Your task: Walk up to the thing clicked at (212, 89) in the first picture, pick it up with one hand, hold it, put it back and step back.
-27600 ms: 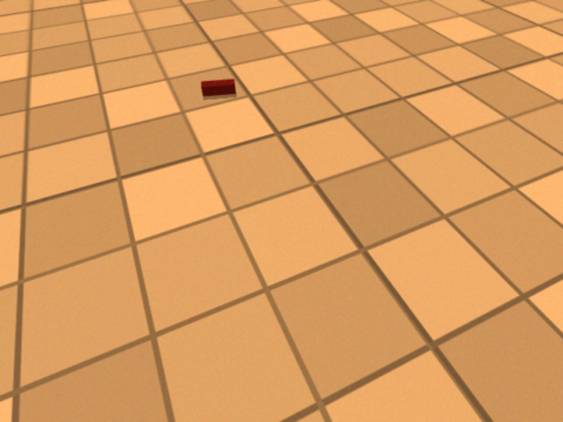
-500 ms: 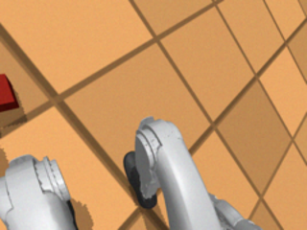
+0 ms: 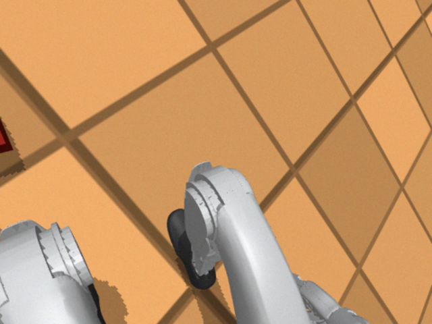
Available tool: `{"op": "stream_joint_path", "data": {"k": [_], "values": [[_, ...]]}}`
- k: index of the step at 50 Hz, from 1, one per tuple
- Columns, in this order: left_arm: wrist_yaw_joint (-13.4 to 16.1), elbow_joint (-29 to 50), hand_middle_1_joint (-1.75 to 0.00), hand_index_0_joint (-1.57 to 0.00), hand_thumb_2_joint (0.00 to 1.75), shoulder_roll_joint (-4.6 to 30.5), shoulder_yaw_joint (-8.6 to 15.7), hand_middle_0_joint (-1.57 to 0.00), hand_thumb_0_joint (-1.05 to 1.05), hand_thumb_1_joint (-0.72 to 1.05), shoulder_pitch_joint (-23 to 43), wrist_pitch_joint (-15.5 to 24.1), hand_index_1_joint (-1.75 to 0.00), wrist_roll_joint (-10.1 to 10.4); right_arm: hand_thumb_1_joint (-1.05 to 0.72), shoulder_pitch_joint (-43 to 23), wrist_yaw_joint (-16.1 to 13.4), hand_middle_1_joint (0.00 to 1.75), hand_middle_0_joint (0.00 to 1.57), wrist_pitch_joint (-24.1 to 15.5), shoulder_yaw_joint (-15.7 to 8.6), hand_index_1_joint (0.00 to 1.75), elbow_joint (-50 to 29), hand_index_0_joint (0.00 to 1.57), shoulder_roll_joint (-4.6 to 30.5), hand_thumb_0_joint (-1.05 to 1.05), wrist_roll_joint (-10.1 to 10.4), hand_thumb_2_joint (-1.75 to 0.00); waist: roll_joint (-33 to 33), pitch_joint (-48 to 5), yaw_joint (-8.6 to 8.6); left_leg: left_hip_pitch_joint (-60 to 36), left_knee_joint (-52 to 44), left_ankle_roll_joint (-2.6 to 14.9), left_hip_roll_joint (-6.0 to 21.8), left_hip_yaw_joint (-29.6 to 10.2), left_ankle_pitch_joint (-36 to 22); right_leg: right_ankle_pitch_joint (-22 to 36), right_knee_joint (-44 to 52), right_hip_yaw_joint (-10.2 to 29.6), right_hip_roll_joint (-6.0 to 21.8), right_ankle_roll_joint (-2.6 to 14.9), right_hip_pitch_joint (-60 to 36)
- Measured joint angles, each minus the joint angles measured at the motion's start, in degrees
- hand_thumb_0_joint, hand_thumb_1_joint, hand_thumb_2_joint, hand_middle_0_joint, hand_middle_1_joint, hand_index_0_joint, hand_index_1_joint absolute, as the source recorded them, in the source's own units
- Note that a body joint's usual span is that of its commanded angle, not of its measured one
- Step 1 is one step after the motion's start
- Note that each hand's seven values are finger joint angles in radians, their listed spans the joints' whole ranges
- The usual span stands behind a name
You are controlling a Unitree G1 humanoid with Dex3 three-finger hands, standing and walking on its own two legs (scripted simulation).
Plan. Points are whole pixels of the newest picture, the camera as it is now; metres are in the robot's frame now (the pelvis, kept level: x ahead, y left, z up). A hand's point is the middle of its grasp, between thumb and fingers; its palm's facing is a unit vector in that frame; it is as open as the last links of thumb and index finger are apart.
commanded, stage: open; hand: left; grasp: from above
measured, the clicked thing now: out of the picture +0.45 +0.33 -0.27
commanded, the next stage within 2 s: withdraw in 0.56 s
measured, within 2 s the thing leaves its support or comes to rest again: neither
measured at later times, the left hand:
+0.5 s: hand out of the picture +0.45 +0.33 -0.23, palm faces -0.45 -0.12 -0.88, open 13.6 cm
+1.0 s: hand out of the picture +0.47 +0.35 -0.18, palm faces -0.27 -0.08 -0.96, open 14.2 cm
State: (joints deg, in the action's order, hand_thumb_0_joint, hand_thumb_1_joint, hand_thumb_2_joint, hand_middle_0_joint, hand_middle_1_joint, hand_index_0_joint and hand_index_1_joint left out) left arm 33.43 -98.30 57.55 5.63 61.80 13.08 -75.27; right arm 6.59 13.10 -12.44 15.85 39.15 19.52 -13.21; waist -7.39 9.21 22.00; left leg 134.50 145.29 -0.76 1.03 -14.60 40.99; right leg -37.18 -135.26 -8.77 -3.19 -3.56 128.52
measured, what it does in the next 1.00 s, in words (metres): stands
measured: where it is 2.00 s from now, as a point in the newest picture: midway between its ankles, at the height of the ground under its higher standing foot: (147, 291)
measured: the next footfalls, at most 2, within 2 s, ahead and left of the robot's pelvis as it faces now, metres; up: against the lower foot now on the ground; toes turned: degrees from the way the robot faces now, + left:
none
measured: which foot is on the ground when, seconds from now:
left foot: down 0.00-1.00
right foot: down 0.00-1.00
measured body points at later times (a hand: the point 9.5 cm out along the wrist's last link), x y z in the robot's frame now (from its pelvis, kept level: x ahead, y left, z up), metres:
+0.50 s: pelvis +0.00 +0.00 +0.00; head +0.27 +0.12 +0.34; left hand +0.47 +0.34 -0.18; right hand +0.06 -0.26 -0.06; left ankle +0.06 +0.13 -0.27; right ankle +0.12 -0.12 -0.27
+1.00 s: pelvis +0.00 +0.00 +0.01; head +0.26 +0.12 +0.36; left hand +0.48 +0.35 -0.13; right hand +0.06 -0.26 -0.06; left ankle +0.06 +0.13 -0.27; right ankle +0.12 -0.12 -0.27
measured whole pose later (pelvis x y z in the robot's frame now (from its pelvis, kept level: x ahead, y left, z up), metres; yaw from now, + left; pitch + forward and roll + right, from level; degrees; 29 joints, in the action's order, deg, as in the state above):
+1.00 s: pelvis +0.00 +0.00 +0.01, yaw +1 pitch +32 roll -13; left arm 30.7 -79.7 51.0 8.4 54.3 8.1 -72.3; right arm 10.5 14.4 -9.8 11.3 38.8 17.9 -11.0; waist -3.8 2.0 18.6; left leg 134.9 142.8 -1.2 0.8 -13.4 41.2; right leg -38.0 -133.9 -8.1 -2.4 -2.4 129.3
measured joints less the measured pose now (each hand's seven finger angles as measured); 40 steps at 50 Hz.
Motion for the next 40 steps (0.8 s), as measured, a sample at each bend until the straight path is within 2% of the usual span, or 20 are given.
{"op": "stream_joint_path", "data": {"k": [16, 30, 40], "values": [[-1.6, 2.2, -1.07, -0.14, 0.99, -0.1, -0.6, -0.12, 0.0, -0.44, -0.4, -0.6, -1.05, 1.7, -0.89, -0.3, 0.3, 0.3, 0.21, 0.4, 0.1, 0.3, -0.8, 0.21, 0.0, 0.0, 0.4, -0.89, 0.6, -0.2, -0.24, -0.2, -0.4, 0.19, 0.0, -0.1, 0.1, 0.0, 0.6, -0.2, 0.0, 0.05, -0.4], [-2.9, 0.8, -1.07, -0.08, 1.01, 1.1, -0.7, -0.07, 0.0, -0.45, 0.0, 0.5, -1.05, 1.6, -0.89, -0.5, -0.4, 0.3, 0.21, 1.4, 0.6, 0.3, -2.1, 0.21, 0.3, 0.0, 0.4, -0.89, 0.7, -0.2, -0.01, -0.2, -0.4, 0.37, 0.0, -0.2, -0.8, 0.8, 0.8, -0.2, -0.1, -0.04, -0.5], [-2.1, 2.8, -1.04, -0.08, 0.98, 1.7, 0.1, -0.06, 0.0, -0.47, -0.3, 1.5, -1.02, 0.2, -0.89, 0.5, -0.7, 0.3, 0.21, 1.5, 0.7, 0.3, -2.0, 0.21, 0.2, 0.0, 0.0, -0.89, -0.3, 0.2, -0.19, -0.1, -0.1, 0.33, 0.1, -0.3, -0.5, 0.7, 0.6, -0.3, -0.2, -0.11, -0.4]]}}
